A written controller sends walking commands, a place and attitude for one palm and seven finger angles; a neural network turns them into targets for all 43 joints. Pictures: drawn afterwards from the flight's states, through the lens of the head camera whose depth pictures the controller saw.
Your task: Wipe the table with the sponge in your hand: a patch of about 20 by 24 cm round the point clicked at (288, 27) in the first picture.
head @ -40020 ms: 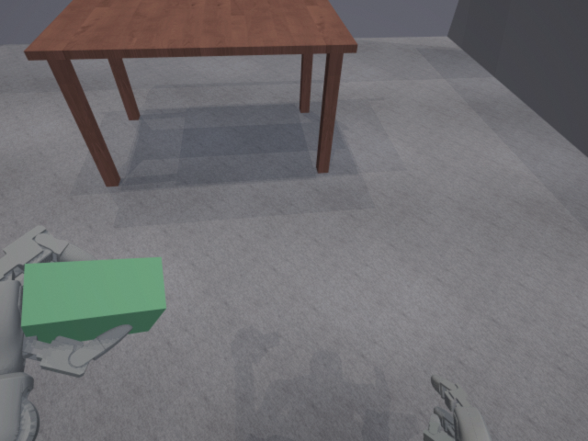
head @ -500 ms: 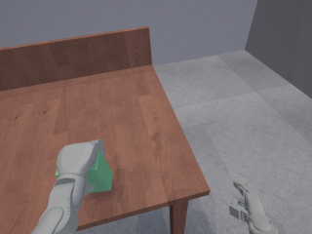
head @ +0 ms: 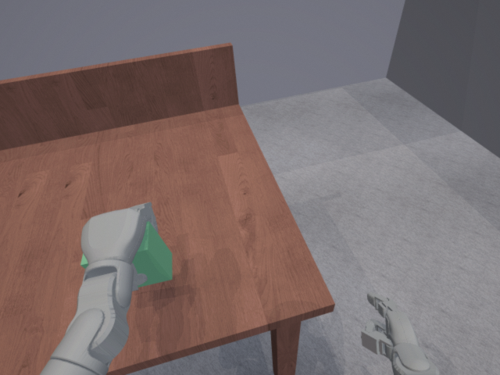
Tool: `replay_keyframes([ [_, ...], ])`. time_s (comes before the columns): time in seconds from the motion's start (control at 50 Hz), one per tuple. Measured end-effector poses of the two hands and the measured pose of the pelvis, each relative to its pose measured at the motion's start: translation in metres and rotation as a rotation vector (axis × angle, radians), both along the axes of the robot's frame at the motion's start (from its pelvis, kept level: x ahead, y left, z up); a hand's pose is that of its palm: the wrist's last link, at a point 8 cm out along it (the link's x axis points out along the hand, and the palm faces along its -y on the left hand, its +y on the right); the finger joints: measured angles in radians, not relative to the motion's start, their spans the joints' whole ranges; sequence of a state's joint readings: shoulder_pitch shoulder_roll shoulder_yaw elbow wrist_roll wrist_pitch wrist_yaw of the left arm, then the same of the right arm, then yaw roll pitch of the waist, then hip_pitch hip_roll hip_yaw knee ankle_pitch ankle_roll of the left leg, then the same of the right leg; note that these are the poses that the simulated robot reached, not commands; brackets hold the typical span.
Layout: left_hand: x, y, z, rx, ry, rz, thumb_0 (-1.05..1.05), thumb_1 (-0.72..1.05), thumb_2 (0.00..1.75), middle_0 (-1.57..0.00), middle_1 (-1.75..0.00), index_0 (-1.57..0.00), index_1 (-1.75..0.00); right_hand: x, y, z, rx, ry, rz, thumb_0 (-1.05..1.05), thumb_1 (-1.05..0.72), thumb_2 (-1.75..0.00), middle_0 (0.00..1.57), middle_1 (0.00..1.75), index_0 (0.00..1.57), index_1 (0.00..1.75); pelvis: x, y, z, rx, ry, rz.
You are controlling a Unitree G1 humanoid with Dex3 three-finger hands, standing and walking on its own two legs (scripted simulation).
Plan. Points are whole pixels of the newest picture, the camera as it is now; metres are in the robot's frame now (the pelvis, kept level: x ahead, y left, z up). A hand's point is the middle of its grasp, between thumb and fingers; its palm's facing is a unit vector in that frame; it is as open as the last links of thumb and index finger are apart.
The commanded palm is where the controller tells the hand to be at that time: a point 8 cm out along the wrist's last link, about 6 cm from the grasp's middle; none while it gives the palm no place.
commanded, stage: move the sponge above the wiping area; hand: left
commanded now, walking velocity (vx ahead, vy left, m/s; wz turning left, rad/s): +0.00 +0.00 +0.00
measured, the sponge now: (136, 263) +0.27 +0.26 +0.03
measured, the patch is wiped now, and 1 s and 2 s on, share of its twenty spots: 0.00 0.00 0.00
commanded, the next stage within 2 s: lower the sponge onto the table in 0.30 s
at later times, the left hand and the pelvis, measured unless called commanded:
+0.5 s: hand (111, 250) +0.26 +0.28 +0.08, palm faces +0.11 -0.08 -0.99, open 9.6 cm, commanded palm +0.21 +0.26 +0.12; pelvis +0.00 +0.00 +0.00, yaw +0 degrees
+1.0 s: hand (124, 262) +0.26 +0.27 +0.05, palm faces -0.04 -0.12 -0.99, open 9.6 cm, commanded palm +0.23 +0.25 +0.11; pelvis +0.00 +0.01 +0.00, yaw +1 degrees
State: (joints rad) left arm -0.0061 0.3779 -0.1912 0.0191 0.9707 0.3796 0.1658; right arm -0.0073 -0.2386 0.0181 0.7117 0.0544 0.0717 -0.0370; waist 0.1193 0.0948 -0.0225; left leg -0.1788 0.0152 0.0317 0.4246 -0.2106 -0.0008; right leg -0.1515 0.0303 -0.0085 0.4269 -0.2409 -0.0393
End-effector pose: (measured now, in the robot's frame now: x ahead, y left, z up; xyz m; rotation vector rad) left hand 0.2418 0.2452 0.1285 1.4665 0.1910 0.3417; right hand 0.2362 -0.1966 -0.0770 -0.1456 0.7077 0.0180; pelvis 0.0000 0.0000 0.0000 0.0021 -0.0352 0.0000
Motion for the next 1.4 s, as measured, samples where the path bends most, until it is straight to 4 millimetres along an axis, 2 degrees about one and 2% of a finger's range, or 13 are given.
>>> replay_keyframes([
  [0.12, -0.006, 0.027, -0.01, -0.055, 0.108, 0.213, 0.0, -0.47, 1.06, -0.78, -1.38, -0.78, -1.39, 0.006, -0.003, 0.001, 0.022, 0.011, 0.0, 0.01, -0.9, -0.9, 0.2, 0.3, 0.2, 0.3, 0.003, 0.0, 0.001, 0.002, 0.003, 0.012],
  [0.24, -0.019, 0.006, -0.044, -0.132, 0.274, 0.062, 0.0, -0.47, 1.06, -0.78, -1.39, -0.79, -1.39, 0.014, -0.009, 0.008, -0.038, -0.026, 0.016, 0.01, -0.9, -0.9, 0.2, 0.3, 0.2, 0.3, 0.004, 0.001, -0.001, -0.001, 0.009, 0.022],
  [0.34, -0.018, -0.01, -0.028, -0.06, 0.14, -0.092, 0.0, -0.47, 1.06, -0.79, -1.38, -0.79, -1.38, 0.015, -0.006, 0.008, -0.064, -0.036, 0.016, 0.01, -0.9, -0.9, 0.2, 0.3, 0.2, 0.3, 0.006, 0.002, -0.001, -0.006, 0.004, 0.009],
  [0.48, -0.007, 0.024, 0.005, -0.017, -0.002, 0.119, 0.0, -0.47, 1.06, -0.79, -1.38, -0.79, -1.39, 0.01, 0.003, 0.003, 0.012, -0.006, 0.004, 0.01, -0.9, -0.9, 0.2, 0.3, 0.2, 0.3, 0.005, 0.002, 0.0, -0.002, 0.002, 0.007],
  [0.56, -0.013, 0.03, -0.007, -0.076, 0.099, 0.199, 0.0, -0.47, 1.06, -0.78, -1.39, -0.79, -1.39, 0.011, 0.005, 0.005, 0.03, -0.007, 0.011, 0.01, -0.9, -0.9, 0.2, 0.3, 0.2, 0.3, 0.003, 0.003, 0.0, 0.0, 0.003, 0.017],
  [0.68, -0.025, 0.006, -0.037, -0.119, 0.243, 0.045, 0.0, -0.47, 1.06, -0.78, -1.39, -0.79, -1.39, 0.011, 0.003, 0.009, -0.025, -0.029, 0.032, 0.01, -0.9, -0.9, 0.2, 0.3, 0.2, 0.3, -0.001, 0.005, -0.001, -0.003, -0.002, 0.024],
  [0.78, -0.019, 0.001, -0.027, -0.035, 0.14, -0.056, 0.0, -0.47, 1.06, -0.79, -1.38, -0.79, -1.39, 0.006, 0.003, 0.008, -0.056, -0.028, 0.026, 0.01, -0.9, -0.9, 0.2, 0.3, 0.2, 0.3, -0.004, 0.004, -0.001, -0.007, -0.009, 0.016],
  [0.9, -0.003, 0.022, -0.01, -0.02, 0.055, 0.074, 0.0, -0.47, 1.06, -0.79, -1.38, -0.79, -1.39, -0.003, 0.005, 0.001, -0.011, 0.004, 0.001, 0.01, -0.9, -0.9, 0.2, 0.3, 0.2, 0.3, -0.005, 0.004, 0.001, -0.004, 0.002, 0.013],
  [1.0, -0.001, 0.021, -0.026, -0.059, 0.163, 0.136, 0.0, -0.47, 1.06, -0.78, -1.39, -0.79, -1.39, -0.005, 0.002, -0.003, 0.009, 0.025, -0.003, 0.01, -0.9, -0.9, 0.2, 0.3, 0.2, 0.3, -0.003, 0.005, 0.001, -0.001, 0.018, 0.019],
  [1.1, -0.006, 0.0, -0.047, -0.101, 0.237, 0.025, 0.0, -0.47, 1.06, -0.78, -1.39, -0.79, -1.39, -0.005, -0.004, -0.003, -0.021, 0.025, -0.003, 0.01, -0.9, -0.9, 0.2, 0.3, 0.2, 0.3, 0.0, 0.005, -0.001, -0.001, 0.022, 0.018],
  [1.18, -0.007, -0.01, -0.045, -0.068, 0.176, -0.053, 0.0, -0.47, 1.06, -0.79, -1.38, -0.79, -1.39, -0.005, -0.009, -0.002, -0.044, 0.022, -0.009, 0.01, -0.9, -0.9, 0.2, 0.3, 0.2, 0.3, 0.002, 0.004, -0.001, -0.003, 0.019, 0.01],
  [1.3, -0.008, 0.009, -0.031, -0.024, 0.083, 0.055, 0.0, -0.47, 1.06, -0.79, -1.38, -0.79, -1.39, -0.003, -0.011, -0.002, -0.018, 0.024, -0.022, 0.01, -0.9, -0.9, 0.2, 0.3, 0.2, 0.3, 0.004, 0.001, -0.001, -0.002, 0.017, 0.001],
  [1.4, -0.014, 0.019, -0.041, -0.061, 0.158, 0.159, 0.0, -0.47, 1.06, -0.78, -1.39, -0.79, -1.39, 0.004, -0.011, 0.0, -0.005, 0.016, -0.015, 0.01, -0.9, -0.9, 0.2, 0.3, 0.2, 0.3, 0.003, 0.0, -0.001, -0.002, 0.019, 0.015],
])
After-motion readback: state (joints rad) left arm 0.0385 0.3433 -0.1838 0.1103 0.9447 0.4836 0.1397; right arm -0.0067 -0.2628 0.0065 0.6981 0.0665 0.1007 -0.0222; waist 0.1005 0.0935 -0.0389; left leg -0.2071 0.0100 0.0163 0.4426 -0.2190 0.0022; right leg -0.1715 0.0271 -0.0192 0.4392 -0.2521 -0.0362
